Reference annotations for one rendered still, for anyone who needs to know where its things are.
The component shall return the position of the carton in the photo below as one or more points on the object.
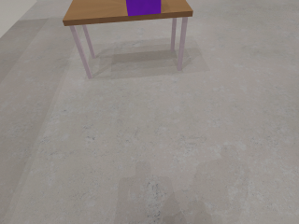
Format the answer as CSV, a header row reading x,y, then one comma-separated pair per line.
x,y
143,7

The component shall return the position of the table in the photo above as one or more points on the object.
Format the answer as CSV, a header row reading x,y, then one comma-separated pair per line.
x,y
83,12

